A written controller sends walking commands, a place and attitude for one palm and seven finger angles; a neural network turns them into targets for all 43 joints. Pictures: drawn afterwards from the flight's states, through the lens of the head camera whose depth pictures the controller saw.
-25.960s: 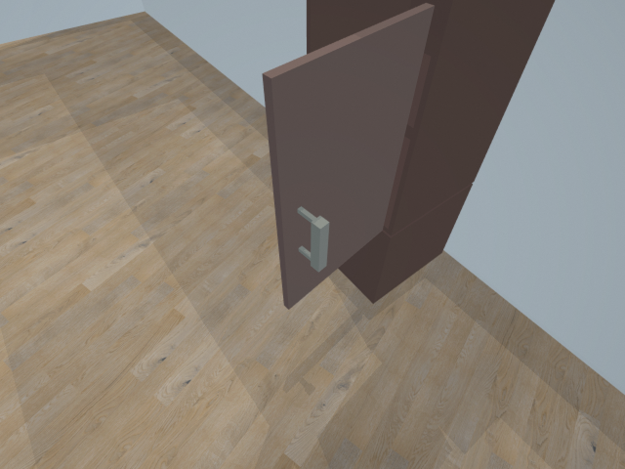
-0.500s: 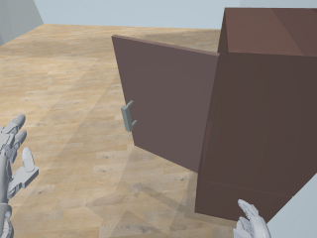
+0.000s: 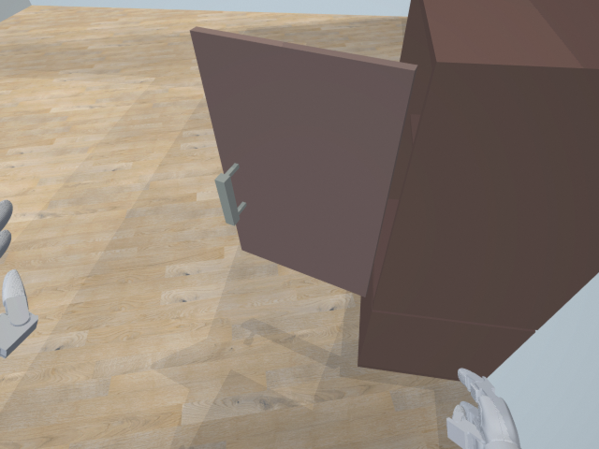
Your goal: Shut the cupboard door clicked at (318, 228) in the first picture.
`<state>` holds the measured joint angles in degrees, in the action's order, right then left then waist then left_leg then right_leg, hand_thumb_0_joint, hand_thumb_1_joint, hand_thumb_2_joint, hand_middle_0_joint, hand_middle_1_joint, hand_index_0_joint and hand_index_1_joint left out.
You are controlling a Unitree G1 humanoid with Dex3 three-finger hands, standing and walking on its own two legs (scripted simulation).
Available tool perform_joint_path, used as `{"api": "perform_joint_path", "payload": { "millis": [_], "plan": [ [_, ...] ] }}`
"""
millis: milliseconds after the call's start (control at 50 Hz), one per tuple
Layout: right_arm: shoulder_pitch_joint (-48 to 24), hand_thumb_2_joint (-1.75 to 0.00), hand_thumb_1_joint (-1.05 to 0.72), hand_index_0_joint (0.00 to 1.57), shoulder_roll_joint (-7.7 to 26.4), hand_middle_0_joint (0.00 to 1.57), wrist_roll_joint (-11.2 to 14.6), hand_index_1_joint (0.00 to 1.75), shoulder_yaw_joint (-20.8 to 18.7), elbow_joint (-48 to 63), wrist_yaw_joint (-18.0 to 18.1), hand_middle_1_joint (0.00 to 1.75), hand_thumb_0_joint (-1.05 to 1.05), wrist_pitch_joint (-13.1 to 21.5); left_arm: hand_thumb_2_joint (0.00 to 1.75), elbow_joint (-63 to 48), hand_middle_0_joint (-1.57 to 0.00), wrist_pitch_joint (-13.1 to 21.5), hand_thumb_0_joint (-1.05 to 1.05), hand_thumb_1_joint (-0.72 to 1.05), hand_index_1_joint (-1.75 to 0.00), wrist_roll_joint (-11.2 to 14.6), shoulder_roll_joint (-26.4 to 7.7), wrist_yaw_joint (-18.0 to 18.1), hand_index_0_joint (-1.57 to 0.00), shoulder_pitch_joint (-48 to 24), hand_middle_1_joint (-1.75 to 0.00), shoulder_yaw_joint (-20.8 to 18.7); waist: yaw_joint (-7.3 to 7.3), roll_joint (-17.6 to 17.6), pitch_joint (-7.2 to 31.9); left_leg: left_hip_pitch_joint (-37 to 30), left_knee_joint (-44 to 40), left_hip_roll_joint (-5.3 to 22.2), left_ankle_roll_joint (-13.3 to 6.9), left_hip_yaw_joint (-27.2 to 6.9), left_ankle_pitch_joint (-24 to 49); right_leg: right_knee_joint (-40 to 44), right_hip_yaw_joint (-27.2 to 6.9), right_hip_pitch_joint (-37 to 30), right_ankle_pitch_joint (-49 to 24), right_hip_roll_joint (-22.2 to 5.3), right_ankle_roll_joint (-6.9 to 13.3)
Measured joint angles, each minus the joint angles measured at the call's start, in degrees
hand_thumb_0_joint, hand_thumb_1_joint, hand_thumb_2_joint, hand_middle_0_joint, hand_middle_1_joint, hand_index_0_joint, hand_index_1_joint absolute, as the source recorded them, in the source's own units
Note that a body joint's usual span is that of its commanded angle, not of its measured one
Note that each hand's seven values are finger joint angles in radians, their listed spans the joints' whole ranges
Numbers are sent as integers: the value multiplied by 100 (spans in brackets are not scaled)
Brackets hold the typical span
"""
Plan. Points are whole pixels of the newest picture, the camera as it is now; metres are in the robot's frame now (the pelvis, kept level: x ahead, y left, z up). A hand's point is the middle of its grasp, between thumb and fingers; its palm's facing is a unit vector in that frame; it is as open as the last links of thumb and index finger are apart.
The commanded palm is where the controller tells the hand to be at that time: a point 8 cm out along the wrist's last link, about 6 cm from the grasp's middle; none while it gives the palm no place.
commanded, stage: step back with the hand held close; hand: left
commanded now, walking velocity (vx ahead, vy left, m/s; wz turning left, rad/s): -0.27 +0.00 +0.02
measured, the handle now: (233, 194) +0.63 +0.19 -0.08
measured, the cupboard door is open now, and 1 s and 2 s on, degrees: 73 73 73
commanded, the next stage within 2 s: stop stepping back and stand still in 0.92 s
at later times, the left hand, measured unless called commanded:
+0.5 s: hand out of the picture +0.09 +0.27 +0.17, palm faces +0.52 -0.73 -0.46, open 7.4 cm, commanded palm +0.03 +0.30 +0.18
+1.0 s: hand out of the picture +0.03 +0.24 +0.16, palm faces +0.36 -0.80 -0.47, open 7.4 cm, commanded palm -0.06 +0.28 +0.18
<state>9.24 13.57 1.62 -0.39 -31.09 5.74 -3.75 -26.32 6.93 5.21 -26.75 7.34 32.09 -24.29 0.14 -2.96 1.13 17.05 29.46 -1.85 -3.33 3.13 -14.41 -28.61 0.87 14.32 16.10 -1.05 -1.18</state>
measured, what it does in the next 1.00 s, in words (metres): walks backwards: right foot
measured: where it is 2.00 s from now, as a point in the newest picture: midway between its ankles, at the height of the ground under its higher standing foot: outside the picture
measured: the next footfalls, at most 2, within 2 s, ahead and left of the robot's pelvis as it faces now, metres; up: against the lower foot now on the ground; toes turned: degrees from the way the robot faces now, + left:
right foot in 0.92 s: -0.31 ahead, -0.13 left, +0.00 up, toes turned +0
left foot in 1.30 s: -0.14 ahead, +0.17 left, +0.00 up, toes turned +0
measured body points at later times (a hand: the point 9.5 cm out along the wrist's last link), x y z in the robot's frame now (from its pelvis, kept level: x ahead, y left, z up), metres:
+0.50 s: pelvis -0.09 -0.01 -0.02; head -0.08 +0.00 +0.43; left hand +0.06 +0.31 +0.19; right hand +0.09 -0.24 -0.10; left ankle +0.00 +0.08 -0.73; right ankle -0.02 -0.13 -0.74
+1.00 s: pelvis -0.20 -0.01 -0.02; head -0.14 +0.01 +0.43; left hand +0.00 +0.28 +0.18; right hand +0.02 -0.22 -0.10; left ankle -0.02 +0.09 -0.74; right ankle -0.35 -0.13 -0.74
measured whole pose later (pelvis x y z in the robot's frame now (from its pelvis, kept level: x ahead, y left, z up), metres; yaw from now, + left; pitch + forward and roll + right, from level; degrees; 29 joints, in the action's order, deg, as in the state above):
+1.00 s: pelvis -0.20 -0.01 -0.02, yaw -1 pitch +5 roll -4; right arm 2.7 10.2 -1.0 0.7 -37.1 3.2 7.6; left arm -31.4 14.3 3.5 -26.0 7.3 25.8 -24.3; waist 2.2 -2.1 -2.6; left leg 34.5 23.5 6.2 -2.3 4.8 5.7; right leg -23.0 0.3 3.7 24.6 5.5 0.8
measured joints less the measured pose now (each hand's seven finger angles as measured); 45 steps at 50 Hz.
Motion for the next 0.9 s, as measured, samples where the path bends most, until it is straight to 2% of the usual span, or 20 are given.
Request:
{"api": "perform_joint_path", "payload": {
  "millis": [120,280,400,460,560,580,640,660,700,740,780,840,880,900],
  "plan": [
    [53,-90,-90,21,-52,21,-4,30,79,57,-1,30,2,44,90,38,-22,33,1,89,-30,-29,87,28,-21,42,-31,57,-31,102,56,220,121,20,-51,8,119,-72,0,196,-154,14,-29],
    [265,-90,-90,21,-24,21,-75,30,114,40,44,30,2,286,90,-48,-22,277,1,89,-30,-244,234,71,-21,-86,-31,-27,8,178,-38,565,494,53,-82,-149,200,-330,83,422,-234,87,-40],
    [383,-90,-90,21,-21,21,-107,30,84,-75,-7,30,2,468,90,-50,-22,468,1,89,-30,-360,279,101,-21,-339,-31,-147,-10,130,-155,821,825,125,-67,-201,98,-620,51,580,-215,212,55],
    [408,-90,-90,21,-25,21,-126,30,56,-160,-65,30,2,506,90,-96,-22,550,1,89,-30,-364,341,119,-21,-280,-31,-152,17,122,-125,972,1007,156,-9,-169,-301,-673,72,691,-233,204,89],
    [382,-90,-90,21,-33,21,-155,30,-12,-373,-145,30,2,496,90,-255,-21,586,1,89,-30,-301,366,229,-21,-172,-31,48,43,264,-100,1045,1183,68,249,-183,-727,-588,-7,824,-418,112,85],
    [381,-90,-90,21,-31,21,-154,30,-13,-403,-142,30,2,487,90,-282,-22,585,1,89,-30,-296,344,247,-21,-168,-31,82,27,289,-83,958,1082,78,252,-211,-685,-565,-12,850,-456,102,63],
    [350,-90,-90,21,-38,21,-141,30,3,-401,-75,30,2,494,90,-350,-22,603,1,89,-30,-286,224,277,-21,-245,-31,75,-64,344,-148,950,727,99,89,-173,272,-562,2,938,-475,87,-6],
    [327,-90,-90,21,-44,21,-142,30,3,-383,-42,30,2,526,90,-347,-22,634,1,89,-30,-308,175,275,-21,-274,-31,21,-94,304,-198,983,704,141,13,-190,531,-703,-33,993,-309,170,-29],
    [295,-90,-90,21,-117,21,-162,30,-28,-397,-4,30,2,601,90,-258,-22,680,1,89,-30,-358,69,234,-21,-329,-31,-119,-158,211,-243,1051,705,213,-66,-278,575,-1430,-120,1038,71,385,-50],
    [333,-90,-90,21,-209,21,-184,30,-53,-425,-28,30,2,669,90,-185,-22,691,1,89,-30,-375,6,186,-21,-332,-31,-259,-187,102,-141,1136,582,330,-79,-351,605,-2103,-114,877,353,601,-52],
    [399,-90,-90,21,-287,21,-204,30,-46,-451,-82,30,2,759,90,-218,-22,703,1,89,-30,-335,-15,167,-21,-252,-31,-391,-157,55,53,1250,371,438,-56,-339,778,-2204,-38,471,623,687,-41],
    [342,-90,-90,21,-394,21,-228,30,28,-543,-166,30,2,925,90,-396,-22,736,1,89,-30,-159,36,210,-21,-5,-31,-506,6,184,342,1418,-61,490,22,-161,1117,-1424,11,-268,1091,589,18],
    [171,-90,-90,21,-436,21,-262,30,93,-578,-209,30,2,1040,90,-477,-21,762,1,89,-30,-89,99,215,-21,57,-31,-475,111,286,373,1532,-332,520,41,4,1358,-494,15,-732,952,502,39],
    [46,-90,-90,21,-443,21,-275,30,122,-578,-226,30,2,1090,90,-507,-21,773,1,89,-30,-79,116,203,-21,17,-31,-431,169,335,318,1600,-420,539,53,96,1476,-26,0,-917,657,458,39]
  ]
}}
